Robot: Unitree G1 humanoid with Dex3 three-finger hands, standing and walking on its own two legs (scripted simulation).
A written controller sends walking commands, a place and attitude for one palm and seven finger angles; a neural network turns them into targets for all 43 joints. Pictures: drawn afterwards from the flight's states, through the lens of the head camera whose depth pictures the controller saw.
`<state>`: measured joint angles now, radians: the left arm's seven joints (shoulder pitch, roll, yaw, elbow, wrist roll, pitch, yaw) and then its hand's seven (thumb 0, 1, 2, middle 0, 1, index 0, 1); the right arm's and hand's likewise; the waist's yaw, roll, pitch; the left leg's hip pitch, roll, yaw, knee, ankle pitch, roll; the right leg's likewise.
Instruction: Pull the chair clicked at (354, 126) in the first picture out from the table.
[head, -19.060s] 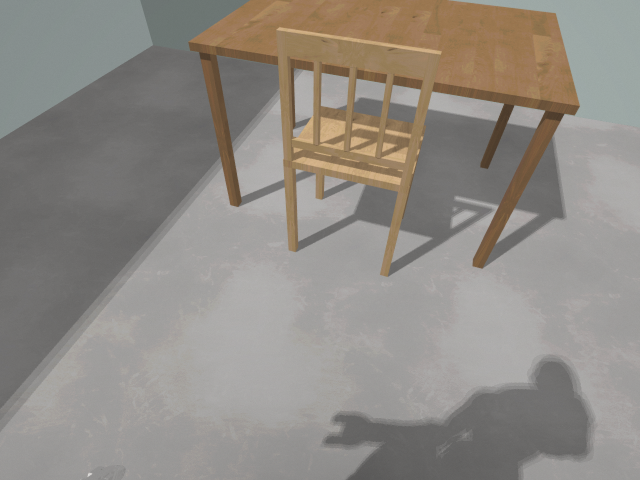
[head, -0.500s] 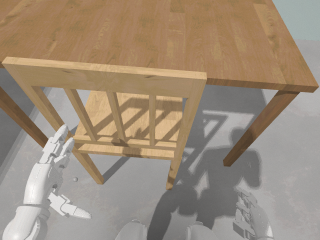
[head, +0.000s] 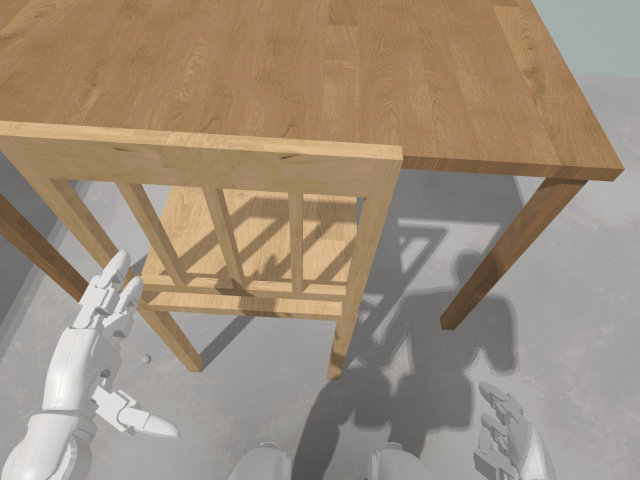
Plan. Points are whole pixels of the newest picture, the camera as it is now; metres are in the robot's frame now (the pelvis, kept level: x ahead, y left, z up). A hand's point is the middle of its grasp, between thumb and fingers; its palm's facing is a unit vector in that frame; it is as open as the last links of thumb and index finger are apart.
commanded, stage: raise the hand toward the chair's back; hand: left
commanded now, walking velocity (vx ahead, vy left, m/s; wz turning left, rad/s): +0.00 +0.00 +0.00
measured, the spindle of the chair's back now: (227, 242) +0.43 +0.16 -0.01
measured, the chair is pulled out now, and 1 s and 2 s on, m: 0.00 0.00 0.00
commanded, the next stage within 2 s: aim the fingers beside a spindle in 0.02 s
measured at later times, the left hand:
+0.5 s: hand (175, 356) +0.25 +0.18 +0.03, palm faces -0.02 -1.00 -0.04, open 16.9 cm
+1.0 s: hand (199, 354) +0.26 +0.16 +0.01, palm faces -0.03 -1.00 -0.02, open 16.9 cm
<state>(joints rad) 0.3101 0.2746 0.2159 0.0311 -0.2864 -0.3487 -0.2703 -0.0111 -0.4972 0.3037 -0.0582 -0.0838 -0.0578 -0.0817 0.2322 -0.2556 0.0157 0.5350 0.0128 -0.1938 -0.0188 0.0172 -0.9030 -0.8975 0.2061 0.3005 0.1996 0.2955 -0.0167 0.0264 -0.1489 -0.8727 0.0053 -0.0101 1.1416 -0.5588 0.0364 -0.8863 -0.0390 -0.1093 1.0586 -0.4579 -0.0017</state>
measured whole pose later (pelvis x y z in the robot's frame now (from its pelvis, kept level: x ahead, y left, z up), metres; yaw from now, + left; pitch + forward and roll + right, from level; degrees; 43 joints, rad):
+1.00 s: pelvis -0.01 -0.01 -0.02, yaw +0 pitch +20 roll -2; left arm 0.22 0.22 0.12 0.07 -0.23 -0.38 -0.20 -0.01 -0.50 0.30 -0.06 -0.08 -0.06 -0.08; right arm 0.21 -0.26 0.01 0.52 0.00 -0.16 -0.01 0.02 -0.90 -0.90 0.21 0.30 0.20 0.30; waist -0.02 0.02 -0.17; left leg -1.00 0.01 -0.01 1.24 -0.59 0.03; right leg -1.03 -0.04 -0.10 1.18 -0.49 -0.02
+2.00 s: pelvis +0.00 -0.01 -0.04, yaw +0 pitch +23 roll -3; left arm 0.14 0.20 0.05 0.10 -0.18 -0.39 -0.11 -0.01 -0.50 0.30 -0.06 -0.08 -0.06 -0.08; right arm 0.19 -0.25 0.01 0.51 0.00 -0.09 0.01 0.02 -0.90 -0.90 0.21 0.30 0.20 0.30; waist -0.03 0.02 -0.18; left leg -1.08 0.01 -0.01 1.30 -0.62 0.03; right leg -1.11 -0.04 -0.10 1.24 -0.52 -0.01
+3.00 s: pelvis -0.01 -0.01 -0.03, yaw -1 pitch +23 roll -2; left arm -0.18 0.23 0.13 0.40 -0.18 -0.40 -0.11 -0.01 -0.50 0.30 -0.06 -0.08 -0.06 -0.08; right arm 0.21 -0.26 0.01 0.57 0.00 -0.06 0.01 0.01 -0.90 -0.90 0.21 0.30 0.20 0.30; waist -0.05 0.02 -0.17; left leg -1.10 0.01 0.01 1.29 -0.59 0.03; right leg -1.13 -0.04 -0.09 1.22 -0.49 -0.01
